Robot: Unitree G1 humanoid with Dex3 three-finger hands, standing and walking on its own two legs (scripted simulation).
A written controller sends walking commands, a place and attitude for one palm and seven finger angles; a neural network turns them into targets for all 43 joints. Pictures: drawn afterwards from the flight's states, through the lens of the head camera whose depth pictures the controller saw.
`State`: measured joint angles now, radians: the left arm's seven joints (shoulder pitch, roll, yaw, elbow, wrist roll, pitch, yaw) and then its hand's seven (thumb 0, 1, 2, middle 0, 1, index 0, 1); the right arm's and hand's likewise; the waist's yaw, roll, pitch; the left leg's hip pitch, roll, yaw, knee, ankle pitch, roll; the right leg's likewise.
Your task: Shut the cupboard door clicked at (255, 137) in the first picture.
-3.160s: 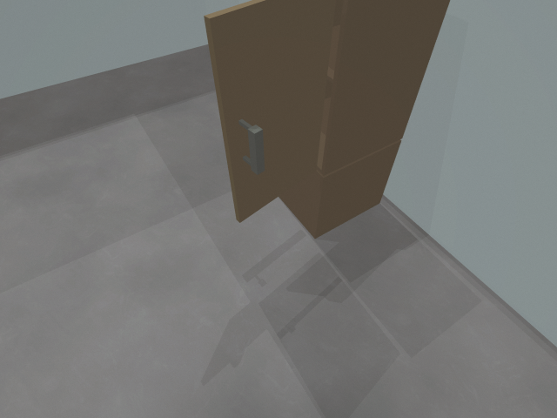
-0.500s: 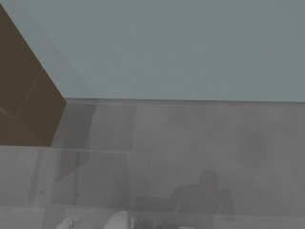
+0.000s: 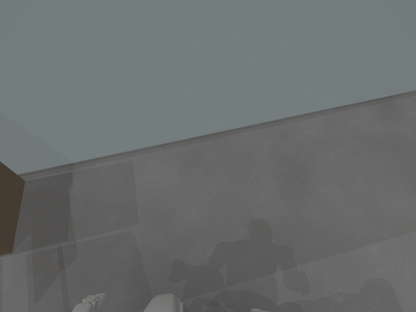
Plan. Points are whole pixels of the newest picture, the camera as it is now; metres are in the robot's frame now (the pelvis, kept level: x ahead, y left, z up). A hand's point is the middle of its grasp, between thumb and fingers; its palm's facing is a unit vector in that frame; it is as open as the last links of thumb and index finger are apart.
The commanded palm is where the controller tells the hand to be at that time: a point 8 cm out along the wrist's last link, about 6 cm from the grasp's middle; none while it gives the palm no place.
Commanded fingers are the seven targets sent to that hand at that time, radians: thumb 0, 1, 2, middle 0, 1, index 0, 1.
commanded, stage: walk around to get in front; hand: left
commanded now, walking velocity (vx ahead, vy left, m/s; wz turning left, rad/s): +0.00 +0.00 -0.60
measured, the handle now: out of the picture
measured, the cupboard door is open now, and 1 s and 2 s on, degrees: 100 100 100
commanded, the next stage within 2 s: walk to a spot facing it in 1.44 s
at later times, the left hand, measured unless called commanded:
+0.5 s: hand (159, 282) +0.19 +0.13 -0.15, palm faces -0.29 -0.91 -0.29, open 7.4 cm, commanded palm none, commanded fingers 0.00 0.90 0.90 -0.20 -0.30 -0.20 -0.30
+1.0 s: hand (228, 231) +0.31 -0.02 -0.15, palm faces -0.61 -0.76 -0.23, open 7.4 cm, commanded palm none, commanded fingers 0.00 0.90 0.90 -0.20 -0.30 -0.20 -0.30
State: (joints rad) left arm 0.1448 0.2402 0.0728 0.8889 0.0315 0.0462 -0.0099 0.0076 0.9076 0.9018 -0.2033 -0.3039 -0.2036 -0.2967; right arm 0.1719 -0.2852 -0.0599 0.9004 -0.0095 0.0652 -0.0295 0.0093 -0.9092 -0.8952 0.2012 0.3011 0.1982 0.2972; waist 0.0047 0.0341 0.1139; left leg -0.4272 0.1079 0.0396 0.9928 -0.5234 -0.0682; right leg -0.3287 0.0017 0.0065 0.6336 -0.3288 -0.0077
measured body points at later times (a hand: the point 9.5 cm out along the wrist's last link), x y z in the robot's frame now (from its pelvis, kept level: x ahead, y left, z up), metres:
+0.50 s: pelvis +0.02 -0.04 +0.00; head +0.07 -0.08 +0.45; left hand +0.20 +0.18 -0.12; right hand +0.00 -0.32 -0.15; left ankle +0.03 +0.12 -0.67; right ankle -0.01 -0.14 -0.72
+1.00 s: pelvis +0.08 -0.12 +0.00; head +0.12 -0.15 +0.44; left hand +0.34 +0.02 -0.13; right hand -0.09 -0.33 -0.14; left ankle +0.10 +0.07 -0.72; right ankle +0.03 -0.24 -0.73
